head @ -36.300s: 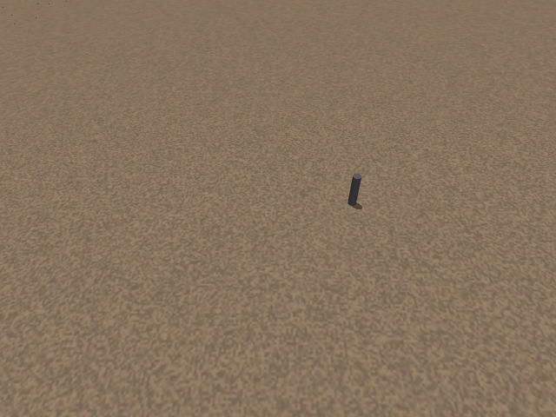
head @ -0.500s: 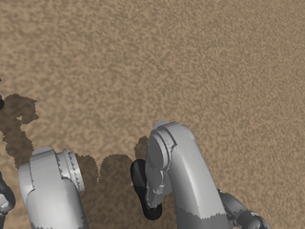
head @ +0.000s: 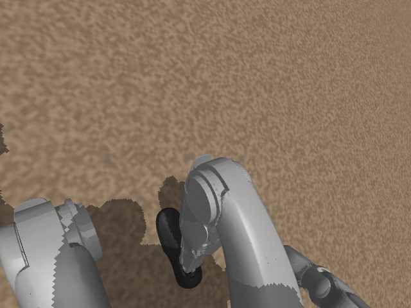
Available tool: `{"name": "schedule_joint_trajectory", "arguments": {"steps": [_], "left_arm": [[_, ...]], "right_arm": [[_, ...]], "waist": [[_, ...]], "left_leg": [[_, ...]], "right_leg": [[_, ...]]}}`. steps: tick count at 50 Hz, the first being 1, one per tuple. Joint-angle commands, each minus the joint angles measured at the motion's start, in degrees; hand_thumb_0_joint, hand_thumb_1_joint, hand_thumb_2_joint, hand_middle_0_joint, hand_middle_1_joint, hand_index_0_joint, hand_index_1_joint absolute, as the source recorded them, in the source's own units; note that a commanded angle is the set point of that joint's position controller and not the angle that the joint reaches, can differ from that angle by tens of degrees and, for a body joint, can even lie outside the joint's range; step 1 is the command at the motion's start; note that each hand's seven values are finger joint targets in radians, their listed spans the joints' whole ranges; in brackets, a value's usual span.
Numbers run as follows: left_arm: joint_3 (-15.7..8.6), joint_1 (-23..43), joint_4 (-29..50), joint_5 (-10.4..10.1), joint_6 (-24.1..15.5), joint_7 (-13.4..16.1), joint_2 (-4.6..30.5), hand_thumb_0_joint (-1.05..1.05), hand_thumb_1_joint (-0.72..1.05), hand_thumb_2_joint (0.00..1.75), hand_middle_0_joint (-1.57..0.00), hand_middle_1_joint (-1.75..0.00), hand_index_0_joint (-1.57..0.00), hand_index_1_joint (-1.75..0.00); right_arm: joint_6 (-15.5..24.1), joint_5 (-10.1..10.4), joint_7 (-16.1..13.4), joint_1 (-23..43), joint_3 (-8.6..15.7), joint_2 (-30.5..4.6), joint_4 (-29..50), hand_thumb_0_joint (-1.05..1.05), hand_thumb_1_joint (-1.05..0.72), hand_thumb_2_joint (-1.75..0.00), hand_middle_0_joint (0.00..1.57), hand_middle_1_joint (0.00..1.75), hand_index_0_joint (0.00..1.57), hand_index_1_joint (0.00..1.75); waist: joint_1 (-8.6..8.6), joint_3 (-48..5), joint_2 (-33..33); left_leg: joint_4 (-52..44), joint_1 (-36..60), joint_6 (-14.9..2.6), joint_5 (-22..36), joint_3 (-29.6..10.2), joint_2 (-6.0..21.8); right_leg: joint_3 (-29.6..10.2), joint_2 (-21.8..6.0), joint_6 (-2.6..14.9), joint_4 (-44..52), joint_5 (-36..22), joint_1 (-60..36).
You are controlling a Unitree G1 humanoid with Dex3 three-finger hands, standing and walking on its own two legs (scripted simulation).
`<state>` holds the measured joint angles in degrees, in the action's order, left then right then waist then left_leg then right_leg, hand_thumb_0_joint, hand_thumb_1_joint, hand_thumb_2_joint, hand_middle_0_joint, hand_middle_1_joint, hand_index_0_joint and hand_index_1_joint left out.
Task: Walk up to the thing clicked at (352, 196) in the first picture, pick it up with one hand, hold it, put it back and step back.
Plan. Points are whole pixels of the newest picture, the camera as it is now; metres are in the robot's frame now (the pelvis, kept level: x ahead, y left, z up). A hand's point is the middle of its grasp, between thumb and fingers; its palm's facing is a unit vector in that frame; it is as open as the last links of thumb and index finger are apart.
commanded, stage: lower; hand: left
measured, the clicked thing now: out of the picture +0.47 +0.30 -0.18
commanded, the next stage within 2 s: loosen in 0.44 s
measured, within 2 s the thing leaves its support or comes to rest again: rests again in 0.80 s
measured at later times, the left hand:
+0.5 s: hand out of the picture +0.48 +0.29 -0.17, palm faces +0.34 -0.94 -0.01, open 5.0 cm
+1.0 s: hand out of the picture +0.48 +0.29 -0.16, palm faces +0.34 -0.94 -0.02, open 7.3 cm
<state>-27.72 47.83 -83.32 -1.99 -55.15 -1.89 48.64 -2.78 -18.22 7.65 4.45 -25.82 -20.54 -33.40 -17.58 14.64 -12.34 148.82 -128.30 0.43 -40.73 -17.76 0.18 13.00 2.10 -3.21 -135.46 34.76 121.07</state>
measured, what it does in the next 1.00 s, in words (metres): stands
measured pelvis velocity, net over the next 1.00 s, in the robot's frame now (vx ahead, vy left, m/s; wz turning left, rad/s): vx -0.01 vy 0.00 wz -0.04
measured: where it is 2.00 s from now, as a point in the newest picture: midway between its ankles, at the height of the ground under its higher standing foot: (136, 290)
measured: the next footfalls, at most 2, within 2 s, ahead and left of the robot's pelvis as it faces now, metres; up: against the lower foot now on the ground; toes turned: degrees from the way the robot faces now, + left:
none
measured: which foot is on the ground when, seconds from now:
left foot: down 0.00-1.00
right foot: down 0.00-1.00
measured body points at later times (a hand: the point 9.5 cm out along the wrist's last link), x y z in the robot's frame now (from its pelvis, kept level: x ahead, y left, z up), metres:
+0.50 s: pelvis +0.00 +0.01 +0.00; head +0.25 +0.18 +0.32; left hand +0.45 +0.34 -0.17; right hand +0.13 -0.25 -0.04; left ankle +0.08 +0.12 -0.27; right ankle +0.14 -0.12 -0.26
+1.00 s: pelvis -0.01 +0.00 +0.00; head +0.25 +0.18 +0.32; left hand +0.46 +0.34 -0.16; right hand +0.13 -0.25 -0.04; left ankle +0.08 +0.12 -0.27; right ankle +0.14 -0.12 -0.26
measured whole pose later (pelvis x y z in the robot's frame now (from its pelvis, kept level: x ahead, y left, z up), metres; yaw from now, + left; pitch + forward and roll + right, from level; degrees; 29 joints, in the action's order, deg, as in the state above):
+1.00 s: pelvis -0.01 +0.00 +0.00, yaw -2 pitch +15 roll -18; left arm -26.9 48.2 -88.2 -2.5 -59.4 -0.6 54.5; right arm -3.6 -20.2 7.1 8.1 -31.1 -21.5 -30.9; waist -18.4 17.3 -14.8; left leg 150.1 -127.2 0.2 -41.0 -20.9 0.6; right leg 15.3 3.5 -4.0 -134.1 33.4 119.1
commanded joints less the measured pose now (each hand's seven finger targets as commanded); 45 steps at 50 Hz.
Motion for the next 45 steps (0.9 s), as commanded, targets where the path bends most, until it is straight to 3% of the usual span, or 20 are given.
{"name": "schedule_joint_trajectory", "arguments": {"steps": [1,2,8,11,14,18,23,25,27,28,30,33,38,39,40,43,45], "left_arm": [[-0.8,16.6,9.1,-0.6,-5.7,0.8,10.5,0.0,0.61,1.33,-1.36,-1.42,-1.36,-1.42],[-0.1,17.7,9.1,-0.5,-6.1,0.8,10.8,0.0,0.62,1.32,-1.35,-1.42,-1.36,-1.42],[0.2,16.6,7.4,-0.5,-6.8,0.7,11.7,0.0,0.6,1.31,-1.33,-1.4,-1.34,-1.4],[-0.8,15.7,6.7,-0.8,-7.0,0.9,13.0,0.0,0.59,1.31,-1.32,-1.4,-1.33,-1.39],[0.0,16.7,6.8,-0.6,-7.3,0.9,13.0,0.0,0.58,1.32,-1.33,-1.4,-1.34,-1.4],[0.0,15.6,6.6,-0.5,-7.5,0.9,13.6,0.0,0.53,1.29,-1.32,-1.39,-1.33,-1.39],[0.1,16.2,6.7,-0.2,-8.2,1.4,14.0,0.0,0.61,1.29,-1.34,-1.38,-1.34,-1.38],[0.1,14.9,5.8,0.1,-8.1,1.6,13.9,0.0,0.55,1.28,-1.33,-1.38,-1.34,-1.38],[0.8,16.0,5.7,0.2,-8.4,1.7,13.6,0.0,0.52,1.29,-1.35,-1.4,-1.36,-1.4],[0.9,16.2,6.0,0.2,-8.5,1.8,13.3,0.0,0.57,1.21,-1.36,-1.36,-1.38,-1.34],[0.5,16.0,6.6,0.1,-8.6,1.9,14.0,0.0,0.43,1.05,-1.26,-1.22,-1.29,-1.18],[0.2,16.5,6.9,-0.1,-8.7,2.0,14.2,0.0,0.37,0.85,-1.16,-1.08,-1.19,-1.04],[0.2,15.5,5.7,-0.2,-8.4,1.9,14.0,0.0,0.16,0.73,-1.12,-1.0,-1.15,-0.97],[0.6,15.0,5.6,-0.2,-8.3,1.8,13.5,0.0,0.1,0.74,-1.04,-0.92,-1.07,-0.91],[0.4,15.1,4.5,-0.1,-8.2,1.9,13.7,0.0,0.18,0.82,-1.12,-1.0,-1.14,-0.99],[0.9,13.8,3.6,-0.2,-7.9,1.6,12.9,0.0,0.05,0.64,-0.89,-0.8,-0.9,-0.79],[1.0,14.8,3.8,-0.4,-8.0,1.6,13.6,0.0,0.0,0.58,-0.82,-0.73,-0.82,-0.72]], "right_arm": [[-1.0,-0.6,-1.0,-4.8,4.9,-19.7,0.6,0.0,-0.88,-0.9,0.2,0.3,0.2,0.3],[-0.9,-0.7,-1.0,-4.8,4.5,-19.8,0.6,0.0,-0.89,-0.9,0.2,0.3,0.2,0.3],[-1.1,-1.3,-1.2,-3.2,3.4,-20.3,1.2,0.0,-0.88,-0.9,0.2,0.3,0.2,0.3],[-1.3,-1.4,-1.3,-3.2,3.0,-20.7,1.5,0.0,-0.88,-0.9,0.2,0.3,0.2,0.3],[-1.3,-1.5,-1.5,-2.0,2.8,-21.0,1.7,0.0,-0.88,-0.9,0.2,0.3,0.2,0.3],[-1.2,-1.7,-1.5,-1.9,2.2,-20.7,1.8,0.0,-0.88,-0.9,0.2,0.3,0.2,0.3],[-1.3,-2.1,-1.6,-1.8,2.0,-21.4,1.4,0.0,-0.88,-0.9,0.2,0.3,0.2,0.3],[-1.4,-2.2,-1.6,-1.2,2.0,-21.4,1.7,0.0,-0.88,-0.9,0.2,0.3,0.2,0.3],[-1.6,-2.3,-1.6,-0.6,2.0,-21.7,1.6,0.0,-0.88,-0.89,0.2,0.3,0.2,0.3],[-1.6,-2.3,-1.6,-0.6,1.9,-21.7,1.7,0.0,-0.88,-0.89,0.2,0.3,0.2,0.3],[-1.6,-2.4,-1.6,-0.6,1.8,-21.8,1.7,0.0,-0.89,-0.89,0.2,0.3,0.2,0.3],[-1.7,-2.4,-1.6,-0.3,1.6,-21.7,1.8,0.0,-0.89,-0.89,0.2,0.3,0.2,0.3],[-1.9,-2.5,-1.6,-0.5,1.5,-21.6,1.9,0.0,-0.9,-0.89,0.2,0.3,0.2,0.3],[-1.9,-2.5,-1.5,-0.5,1.4,-21.7,1.9,0.0,-0.9,-0.89,0.2,0.3,0.2,0.3],[-1.9,-2.3,-1.5,-0.4,1.5,-21.9,2.2,0.0,-0.89,-0.89,0.2,0.3,0.2,0.3],[-2.0,-2.3,-1.5,-0.3,1.4,-21.7,2.4,0.0,-0.9,-0.89,0.2,0.3,0.2,0.3],[-1.9,-2.2,-1.5,-0.2,1.2,-21.7,2.5,0.0,-0.9,-0.89,0.2,0.3,0.2,0.3]], "waist": [[-6.22,-35.3,30.4],[-6.83,-34.6,31.0],[-7.03,-33.6,30.9],[-6.95,-34.0,31.1],[-7.32,-31.4,31.5],[-7.38,-32.3,30.9],[-8.14,-31.5,32.9],[-7.73,-31.1,32.9],[-8.4,-29.8,33.5],[-8.52,-29.4,33.8],[-8.37,-29.9,33.7],[-8.56,-30.3,33.4],[-8.61,-30.0,32.3],[-8.78,-29.9,32.6],[-8.87,-28.9,31.8],[-8.68,-28.5,30.4],[-8.61,-28.8,30.4]], "left_leg": [[-17.2,24.2,0.46,9.8,3.6,3.2],[-17.2,23.5,0.45,9.0,3.6,3.2],[-17.2,24.1,0.58,8.6,2.9,3.5],[-17.2,24.7,0.72,9.5,2.5,3.6],[-17.7,24.1,0.76,7.8,2.0,3.7],[-17.0,24.2,0.61,9.1,2.2,3.8],[-17.8,26.5,1.18,10.3,0.7,4.2],[-17.7,27.1,1.31,10.6,0.7,4.3],[-18.2,26.7,1.42,9.2,0.2,4.3],[-18.5,26.9,1.49,9.3,0.1,4.3],[-18.2,27.1,1.43,10.1,0.1,4.4],[-17.6,27.0,1.22,10.9,0.4,4.3],[-17.7,26.1,1.02,9.6,0.6,4.3],[-17.8,26.2,1.04,9.8,0.5,4.3],[-18.1,25.4,1.05,8.5,0.2,4.3],[-18.1,24.3,0.77,7.3,0.3,4.2],[-17.9,23.7,0.63,6.8,0.6,4.1]], "right_leg": [[4.3,2.3,3.12,9.5,-11.4,-19.3],[4.4,2.4,3.18,9.4,-10.9,-19.2],[5.1,2.7,3.06,9.6,-10.8,-19.4],[5.5,2.8,3.02,9.4,-11.4,-20.1],[5.9,2.8,3.11,9.3,-10.2,-18.2],[5.9,3.2,2.97,9.5,-11.4,-20.0],[6.7,3.1,3.05,8.6,-12.4,-18.8],[6.5,3.1,3.13,8.6,-12.4,-18.3],[7.0,3.1,3.2,8.5,-11.4,-17.2],[7.1,3.0,3.16,8.4,-11.5,-17.6],[6.9,3.0,3.08,8.4,-12.1,-17.9],[6.7,3.1,2.96,8.8,-12.8,-18.6],[6.8,3.3,3.01,9.3,-11.9,-18.9],[6.9,3.3,2.95,9.3,-12.0,-19.1],[7.2,3.3,3.07,9.3,-10.9,-17.8],[7.3,3.4,2.99,9.7,-10.1,-18.3],[7.0,3.4,3.03,9.9,-9.8,-18.4]]}}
